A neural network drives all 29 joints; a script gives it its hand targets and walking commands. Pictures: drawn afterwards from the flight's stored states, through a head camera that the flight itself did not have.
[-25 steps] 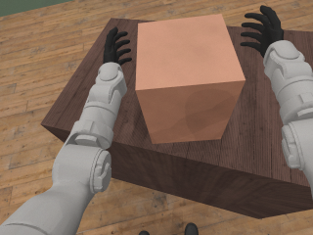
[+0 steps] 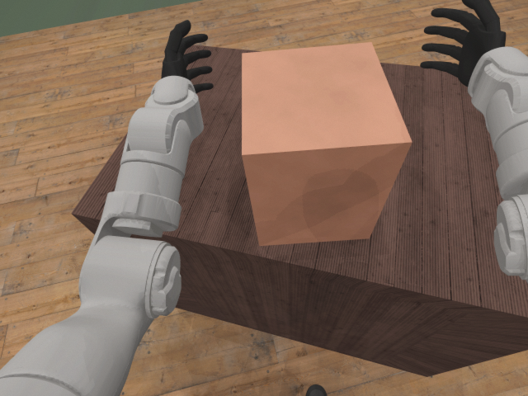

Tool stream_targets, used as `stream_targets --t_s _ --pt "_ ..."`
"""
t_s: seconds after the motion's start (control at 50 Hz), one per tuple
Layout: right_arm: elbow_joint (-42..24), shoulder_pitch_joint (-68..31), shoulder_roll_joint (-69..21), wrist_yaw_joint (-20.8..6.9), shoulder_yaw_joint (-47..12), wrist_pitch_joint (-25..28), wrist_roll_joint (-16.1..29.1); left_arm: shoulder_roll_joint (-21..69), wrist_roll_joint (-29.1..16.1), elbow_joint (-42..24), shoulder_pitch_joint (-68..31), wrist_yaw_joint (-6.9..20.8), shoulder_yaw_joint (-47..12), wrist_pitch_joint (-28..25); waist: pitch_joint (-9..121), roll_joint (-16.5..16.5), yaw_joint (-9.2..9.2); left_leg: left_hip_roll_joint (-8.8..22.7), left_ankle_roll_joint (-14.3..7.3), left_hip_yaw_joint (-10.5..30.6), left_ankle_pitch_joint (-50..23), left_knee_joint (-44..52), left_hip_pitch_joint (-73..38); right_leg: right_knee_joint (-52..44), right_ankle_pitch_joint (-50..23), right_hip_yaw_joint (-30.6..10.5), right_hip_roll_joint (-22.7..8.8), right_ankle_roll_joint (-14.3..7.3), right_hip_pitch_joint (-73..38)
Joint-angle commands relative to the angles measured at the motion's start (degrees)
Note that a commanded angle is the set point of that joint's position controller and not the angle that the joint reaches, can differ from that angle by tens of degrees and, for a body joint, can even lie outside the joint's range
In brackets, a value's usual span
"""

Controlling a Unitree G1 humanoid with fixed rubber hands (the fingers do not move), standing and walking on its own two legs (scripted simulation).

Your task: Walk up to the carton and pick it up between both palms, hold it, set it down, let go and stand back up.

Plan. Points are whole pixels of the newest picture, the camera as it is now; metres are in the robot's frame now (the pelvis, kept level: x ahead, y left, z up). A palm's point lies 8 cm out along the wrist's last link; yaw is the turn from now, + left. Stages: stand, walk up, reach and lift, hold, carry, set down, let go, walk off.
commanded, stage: set down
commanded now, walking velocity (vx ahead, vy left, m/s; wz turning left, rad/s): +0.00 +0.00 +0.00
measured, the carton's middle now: (310, 153) +0.48 -0.01 +0.05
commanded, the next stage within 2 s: none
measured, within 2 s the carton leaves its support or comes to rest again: neither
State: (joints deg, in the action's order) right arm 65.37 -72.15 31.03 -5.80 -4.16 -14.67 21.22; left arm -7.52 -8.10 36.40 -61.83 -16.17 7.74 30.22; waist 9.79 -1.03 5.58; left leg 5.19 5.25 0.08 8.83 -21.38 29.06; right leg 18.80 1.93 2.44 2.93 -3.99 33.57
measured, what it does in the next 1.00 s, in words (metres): stands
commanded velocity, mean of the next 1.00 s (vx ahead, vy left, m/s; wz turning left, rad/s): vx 0.00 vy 0.00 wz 0.00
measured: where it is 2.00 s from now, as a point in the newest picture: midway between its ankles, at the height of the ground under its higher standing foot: outside the picture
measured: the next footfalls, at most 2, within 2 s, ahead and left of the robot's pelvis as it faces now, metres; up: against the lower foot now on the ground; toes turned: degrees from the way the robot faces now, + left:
none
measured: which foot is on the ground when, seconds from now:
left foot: down 0.00-1.00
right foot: down 0.00-1.00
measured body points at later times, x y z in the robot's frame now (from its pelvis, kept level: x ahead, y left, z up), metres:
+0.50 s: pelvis +0.00 +0.00 +0.00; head +0.05 -0.01 +0.45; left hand +0.42 +0.17 +0.16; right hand +0.47 -0.22 +0.15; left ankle +0.00 +0.18 -0.74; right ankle +0.06 -0.07 -0.74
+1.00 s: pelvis +0.00 +0.01 +0.01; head +0.03 +0.00 +0.45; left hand +0.37 +0.17 +0.12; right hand +0.40 -0.24 +0.11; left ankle +0.00 +0.18 -0.74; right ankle +0.06 -0.07 -0.74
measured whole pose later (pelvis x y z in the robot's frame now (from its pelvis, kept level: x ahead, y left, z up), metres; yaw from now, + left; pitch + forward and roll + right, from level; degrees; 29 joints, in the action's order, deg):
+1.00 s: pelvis +0.00 +0.01 +0.01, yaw +0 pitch +3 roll +1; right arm 39.1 -33.6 27.9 -9.5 -1.6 -8.5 19.9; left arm 0.2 -2.3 3.9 -24.3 -13.7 5.3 34.3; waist -0.3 0.3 1.5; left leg 3.9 4.4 0.1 10.5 -20.1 12.5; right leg 21.8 5.7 0.9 2.3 -3.3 19.0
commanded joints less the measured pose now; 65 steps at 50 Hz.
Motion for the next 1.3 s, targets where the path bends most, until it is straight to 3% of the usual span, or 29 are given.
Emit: stream_targets --t_s 0.0,0.02,0.04,0.06,0.1,0.24,0.26,0.3,0.36,0.42,0.44,0.48,0.52,0.56,0.58,0.62,0.7,0.8,0.84,0.9,1.02,1.04,1.08,1.14,1.16,1.18,1.2,1.24,1.28 --pt "-8.02 -24.05 10.51 -0.97 0.40 0.13 0.85 -6.18 1.80 -10.79 -21.82 1.11 1.24 1.15 34.18 6.53 -1.20 -6.22 -1.29 -3.07 -6.23 4.37 -1.37 3.39 -15.29 -3.47 -0.24 4.61 -41.24" --pt "-7.95 -19.00 9.61 -1.18 0.02 0.34 0.71 -4.21 2.44 -11.37 -16.34 1.28 1.32 1.40 33.38 7.77 -1.72 -6.11 -1.53 -2.82 -7.30 4.12 -2.64 3.30 -15.84 -3.50 -0.14 4.53 -42.33" --pt "-11.92 -24.02 10.72 -1.05 1.41 0.74 0.41 -6.23 1.41 -13.51 -20.69 1.36 1.56 1.22 34.94 8.36 -1.55 -6.39 -1.87 -3.13 -5.97 4.13 -1.74 3.21 -14.72 -3.39 -0.30 4.95 -41.27" --pt "-12.40 -19.77 9.75 -1.33 0.27 0.93 0.64 -5.09 1.83 -12.78 -15.63 1.32 1.59 1.25 33.52 9.28 -0.76 -6.31 -2.24 -2.97 -7.13 3.98 -2.00 3.58 -15.39 -3.39 -0.21 5.01 -42.40" --pt "-13.10 -16.09 9.70 -1.39 1.12 1.22 0.22 -4.08 2.33 -16.47 -13.06 1.49 1.20 1.45 33.08 8.58 -1.82 -6.22 -1.95 -2.66 -9.07 3.98 -4.57 3.63 -17.93 -2.82 0.17 5.07 -42.89" --pt "-23.40 -14.69 9.86 -2.14 2.61 2.04 0.65 -3.75 1.17 -26.43 -9.89 1.58 1.18 2.69 32.38 9.89 -1.39 -6.60 -2.95 -2.74 -8.55 3.17 -5.73 4.01 -15.44 -3.16 0.06 5.57 -41.95" --pt "-24.75 -11.71 9.96 -2.16 2.93 2.49 0.16 -3.26 1.24 -28.70 -7.06 1.70 0.50 2.68 33.03 10.14 -2.18 -6.62 -2.91 -2.70 -9.92 2.65 -6.74 4.40 -17.26 -3.03 0.26 5.58 -42.85" --pt "-26.52 -11.36 10.31 -2.04 3.83 2.86 -0.06 -3.31 1.86 -31.79 -7.51 1.84 0.99 2.91 34.38 8.29 -2.01 -6.91 -2.71 -2.90 -10.14 2.53 -6.80 4.92 -18.20 -3.20 0.06 5.50 -43.43" --pt "-24.06 -8.88 10.98 -2.48 4.55 2.21 -0.11 -2.71 2.95 -30.70 -4.93 1.51 0.96 4.40 29.29 6.55 -2.31 -6.81 -2.82 -2.76 -7.54 3.30 -7.76 3.85 -13.23 -3.27 0.09 4.86 -40.53" --pt "-25.59 -6.02 10.36 -2.81 4.30 2.47 -0.27 -1.40 2.28 -32.34 -1.80 1.53 -0.22 4.99 28.77 7.72 -2.74 -6.80 -3.28 -2.60 -6.33 2.98 -8.70 3.32 -10.78 -3.64 -0.11 4.84 -39.69" --pt "-26.38 -6.03 10.26 -2.76 3.81 2.66 -0.13 -1.69 2.63 -32.60 -2.00 1.48 0.42 4.94 29.76 7.58 -1.97 -6.98 -3.34 -2.92 -6.72 2.84 -8.57 3.40 -11.16 -4.05 -0.39 5.03 -40.35" --pt "-25.37 -0.98 10.57 -2.95 4.64 3.06 -0.08 0.36 2.79 -34.44 2.22 1.61 -1.60 4.86 28.96 5.87 -3.44 -6.69 -3.17 -2.33 -6.83 2.77 -10.40 3.40 -10.48 -3.51 -0.22 4.45 -39.84" --pt "-27.58 -3.18 10.36 -2.74 4.24 3.53 0.03 -1.34 3.15 -34.72 0.41 2.05 -0.56 4.59 28.71 6.70 -2.55 -7.08 -3.49 -2.81 -5.68 2.94 -9.57 3.44 -10.48 -3.57 -0.60 5.00 -39.93" --pt "-28.00 1.44 10.45 -2.71 5.49 3.80 -0.35 0.08 3.25 -36.92 4.64 1.98 -1.62 4.64 27.59 7.12 -4.25 -6.79 -3.58 -2.24 -5.95 2.93 -11.36 3.83 -11.83 -2.96 -0.17 4.93 -39.85" --pt "-29.60 -3.51 10.42 -2.59 5.59 3.80 -0.87 -1.38 2.86 -35.66 0.34 1.99 -0.71 4.53 26.54 7.61 -3.04 -7.07 -3.78 -2.90 -3.45 3.31 -9.55 3.26 -8.80 -3.54 -0.64 5.20 -38.72" --pt "-28.02 3.91 9.29 -2.75 5.26 3.88 -0.64 0.71 4.15 -36.26 6.83 2.16 -1.09 4.55 23.23 7.22 -3.82 -7.02 -4.11 -2.40 -3.51 3.77 -11.19 2.76 -7.99 -3.80 -0.79 4.99 -39.50" --pt "-28.79 5.23 9.06 -2.86 5.41 4.62 -1.27 0.97 4.93 -35.66 8.72 2.71 -0.85 4.27 20.06 7.57 -3.27 -7.06 -4.59 -2.54 -1.48 4.33 -10.59 2.15 -3.13 -4.21 -0.94 4.96 -38.48" --pt "-33.02 11.86 8.47 -3.29 5.22 6.40 -1.01 3.17 5.11 -39.43 14.89 2.59 -2.39 3.36 18.89 8.76 -3.95 -6.94 -4.65 -2.44 -4.00 3.71 -13.21 2.23 -6.30 -4.01 -0.79 4.77 -38.48" --pt "-36.38 11.50 9.42 -3.60 6.64 7.47 -1.18 2.72 4.96 -42.96 14.32 1.96 -1.99 2.28 20.06 7.49 -3.31 -6.78 -4.32 -2.27 -4.20 3.56 -13.26 2.59 -5.28 -3.93 -0.68 4.58 -37.68" --pt "-36.08 20.15 8.11 -3.72 5.54 8.46 -1.00 5.17 6.53 -42.39 22.48 2.48 -2.03 1.74 17.84 7.90 -3.69 -6.73 -4.50 -2.26 -5.26 3.65 -14.85 1.82 -5.75 -5.00 -1.15 4.66 -39.06" --pt "-38.88 19.90 9.55 -4.25 9.03 10.93 -1.34 5.86 6.64 -47.18 21.05 1.31 -5.19 0.04 16.64 4.07 -4.86 -6.24 -3.92 -1.97 -3.54 3.88 -18.84 1.53 -3.52 -2.88 -0.19 3.18 -32.70" --pt "-37.73 22.93 8.54 -4.35 7.76 10.55 -1.69 6.62 7.02 -43.69 24.07 1.41 -4.81 0.33 13.55 6.49 -4.68 -6.27 -4.58 -2.26 -1.62 4.14 -18.61 0.82 -1.65 -3.54 -0.38 3.28 -32.42" --pt "-37.68 27.83 8.71 -4.72 8.08 11.17 -1.43 8.73 7.35 -45.85 28.77 1.89 -5.41 -0.09 13.47 6.47 -5.27 -5.96 -4.50 -2.04 -3.89 4.47 -21.16 0.35 -3.07 -3.28 -0.05 2.80 -32.86" --pt "-38.26 29.60 8.49 -5.57 7.23 12.12 -0.90 9.32 7.85 -45.46 30.02 1.61 -5.21 -1.69 11.74 5.76 -3.64 -5.87 -4.45 -2.21 -3.01 4.93 -20.43 -0.09 0.14 -4.03 -0.44 2.39 -32.37" --pt "-38.93 31.01 8.55 -5.57 7.60 12.72 -0.95 9.14 7.95 -45.66 31.83 1.51 -5.65 -2.36 11.80 7.04 -4.11 -5.93 -4.83 -2.17 -3.00 4.93 -20.72 0.00 -0.86 -3.93 -0.30 2.69 -32.81" --pt "-39.26 32.77 7.36 -5.55 6.45 13.21 -0.78 9.54 8.60 -44.50 33.40 1.62 -4.95 -2.99 9.77 7.66 -3.24 -6.02 -5.08 -2.29 -3.14 5.07 -20.27 -0.30 -0.66 -4.84 -0.77 2.95 -33.59" --pt "-38.92 36.95 7.12 -5.66 6.41 14.06 -0.57 10.94 9.07 -44.69 37.39 2.00 -5.84 -3.90 9.82 7.83 -4.17 -5.93 -5.07 -1.97 -4.76 5.18 -21.71 -0.13 -3.55 -4.51 -0.48 2.88 -34.53" --pt "-40.03 35.00 7.96 -5.50 7.85 15.06 -1.32 10.34 9.97 -45.41 36.07 2.31 -5.33 -5.10 9.31 8.12 -4.67 -6.14 -5.17 -2.26 -4.26 5.53 -21.39 -0.32 -4.64 -4.53 -0.47 2.80 -34.39" --pt "-42.60 37.83 6.85 -5.43 6.64 16.39 -1.35 10.80 10.17 -43.74 38.90 2.38 -4.63 -6.99 8.23 10.12 -3.24 -6.24 -5.65 -2.44 -2.66 5.71 -18.59 -0.60 -1.82 -6.65 -1.45 3.50 -36.00"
